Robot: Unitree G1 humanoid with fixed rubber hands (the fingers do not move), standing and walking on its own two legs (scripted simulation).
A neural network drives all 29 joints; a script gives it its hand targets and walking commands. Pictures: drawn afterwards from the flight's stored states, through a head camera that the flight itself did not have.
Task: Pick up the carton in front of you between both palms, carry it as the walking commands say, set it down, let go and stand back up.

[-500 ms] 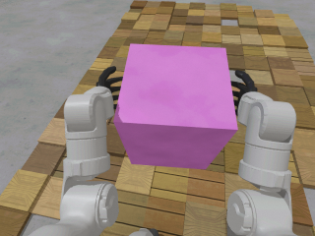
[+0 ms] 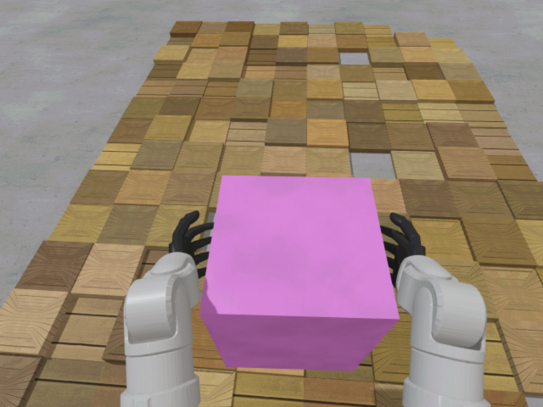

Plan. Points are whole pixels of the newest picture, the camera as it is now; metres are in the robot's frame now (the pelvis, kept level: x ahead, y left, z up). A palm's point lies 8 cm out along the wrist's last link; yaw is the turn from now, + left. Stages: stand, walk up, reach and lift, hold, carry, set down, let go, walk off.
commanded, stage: carry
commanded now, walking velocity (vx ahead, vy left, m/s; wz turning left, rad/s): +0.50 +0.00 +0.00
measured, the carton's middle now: (292, 279) +0.32 +0.00 +0.00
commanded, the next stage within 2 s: none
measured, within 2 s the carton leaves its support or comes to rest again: neither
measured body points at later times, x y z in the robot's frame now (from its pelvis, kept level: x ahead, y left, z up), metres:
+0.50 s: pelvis +0.34 +0.03 -0.04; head +0.34 +0.04 +0.41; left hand +0.71 +0.19 +0.11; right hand +0.71 -0.11 +0.11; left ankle +0.45 +0.11 -0.75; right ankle +0.16 -0.07 -0.66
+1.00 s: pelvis +0.62 -0.01 +0.00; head +0.70 -0.01 +0.44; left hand +1.01 +0.16 +0.12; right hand +1.03 -0.14 +0.12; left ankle +0.55 +0.12 -0.65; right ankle +0.66 -0.08 -0.73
